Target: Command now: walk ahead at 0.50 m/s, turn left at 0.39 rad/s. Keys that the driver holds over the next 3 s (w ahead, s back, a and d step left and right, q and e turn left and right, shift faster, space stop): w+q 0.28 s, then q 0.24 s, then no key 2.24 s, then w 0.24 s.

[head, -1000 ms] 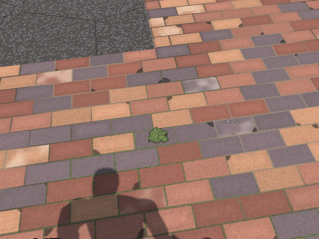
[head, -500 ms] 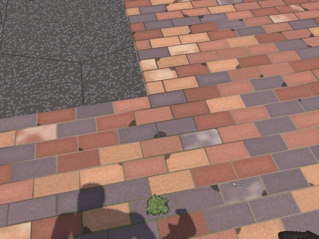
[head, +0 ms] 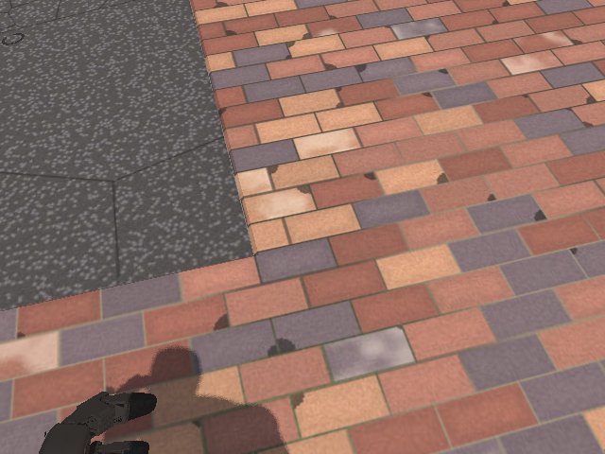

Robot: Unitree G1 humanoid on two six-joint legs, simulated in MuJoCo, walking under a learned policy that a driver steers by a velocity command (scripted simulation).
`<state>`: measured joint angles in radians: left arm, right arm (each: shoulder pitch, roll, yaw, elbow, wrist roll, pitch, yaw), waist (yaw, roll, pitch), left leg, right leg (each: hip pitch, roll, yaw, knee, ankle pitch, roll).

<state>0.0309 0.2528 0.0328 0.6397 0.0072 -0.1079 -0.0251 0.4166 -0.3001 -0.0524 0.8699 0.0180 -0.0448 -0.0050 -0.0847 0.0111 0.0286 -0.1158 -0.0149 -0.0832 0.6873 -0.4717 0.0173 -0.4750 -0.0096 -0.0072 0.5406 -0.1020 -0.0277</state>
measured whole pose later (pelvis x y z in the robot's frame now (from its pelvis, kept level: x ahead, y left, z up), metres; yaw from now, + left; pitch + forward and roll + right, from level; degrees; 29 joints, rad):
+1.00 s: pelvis +0.33 +0.05 +0.01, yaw +23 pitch +0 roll +0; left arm 0.20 0.24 0.03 0.82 0.02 -0.01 0.01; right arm 0.16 -0.23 -0.03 0.74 -0.02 0.01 0.00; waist 0.00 0.02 0.01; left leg -0.31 -0.07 -0.06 0.52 -0.21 0.03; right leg -0.28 -0.03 0.03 0.55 -0.27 0.03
